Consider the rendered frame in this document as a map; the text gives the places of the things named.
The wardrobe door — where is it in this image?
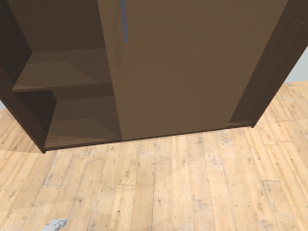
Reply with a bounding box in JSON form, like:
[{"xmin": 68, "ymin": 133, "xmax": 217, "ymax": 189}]
[
  {"xmin": 229, "ymin": 0, "xmax": 308, "ymax": 123},
  {"xmin": 97, "ymin": 0, "xmax": 288, "ymax": 141}
]

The left robot hand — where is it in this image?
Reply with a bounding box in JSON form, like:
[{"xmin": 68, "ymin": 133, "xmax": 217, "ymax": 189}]
[{"xmin": 41, "ymin": 218, "xmax": 67, "ymax": 231}]

